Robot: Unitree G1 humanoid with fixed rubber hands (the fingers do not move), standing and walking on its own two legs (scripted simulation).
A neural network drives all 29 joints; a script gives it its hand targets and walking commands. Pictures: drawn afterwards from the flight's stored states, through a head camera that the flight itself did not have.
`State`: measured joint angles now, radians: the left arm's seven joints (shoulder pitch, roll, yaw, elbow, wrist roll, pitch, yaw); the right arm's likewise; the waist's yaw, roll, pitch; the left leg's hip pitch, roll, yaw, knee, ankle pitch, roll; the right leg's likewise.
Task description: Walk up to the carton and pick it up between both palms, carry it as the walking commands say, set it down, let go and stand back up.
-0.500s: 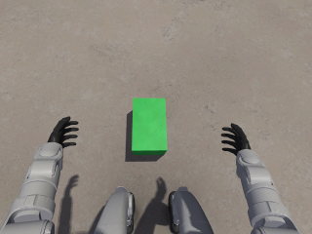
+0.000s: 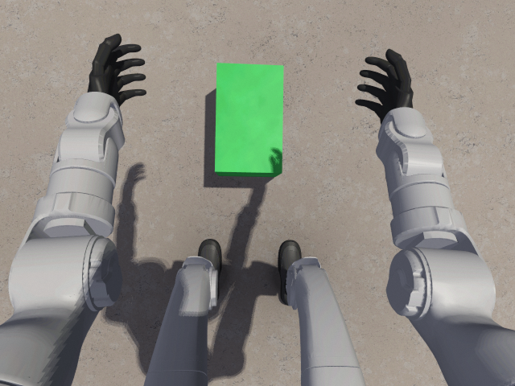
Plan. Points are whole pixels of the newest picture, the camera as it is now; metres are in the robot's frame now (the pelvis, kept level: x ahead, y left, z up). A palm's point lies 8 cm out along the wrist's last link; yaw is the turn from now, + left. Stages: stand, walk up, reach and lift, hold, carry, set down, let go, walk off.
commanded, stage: reach and lift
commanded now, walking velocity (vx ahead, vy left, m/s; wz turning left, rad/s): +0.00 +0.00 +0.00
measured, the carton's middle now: (248, 125) +0.56 +0.00 -0.60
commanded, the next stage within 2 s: none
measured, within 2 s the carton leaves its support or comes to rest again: neither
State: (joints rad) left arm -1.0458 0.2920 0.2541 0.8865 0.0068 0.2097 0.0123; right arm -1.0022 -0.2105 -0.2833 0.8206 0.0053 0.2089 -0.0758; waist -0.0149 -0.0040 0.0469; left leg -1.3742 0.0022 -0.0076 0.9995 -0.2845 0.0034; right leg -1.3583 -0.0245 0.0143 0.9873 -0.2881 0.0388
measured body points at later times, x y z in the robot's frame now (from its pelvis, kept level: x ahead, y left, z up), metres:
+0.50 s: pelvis +0.00 +0.00 -0.01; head +0.38 +0.01 +0.21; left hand +0.55 +0.19 -0.20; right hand +0.54 -0.18 -0.20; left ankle +0.07 +0.12 -0.64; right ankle +0.07 -0.15 -0.64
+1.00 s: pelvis -0.05 +0.00 -0.19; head +0.33 +0.01 +0.04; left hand +0.54 +0.18 -0.34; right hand +0.54 -0.17 -0.34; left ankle +0.07 +0.12 -0.64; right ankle +0.07 -0.15 -0.64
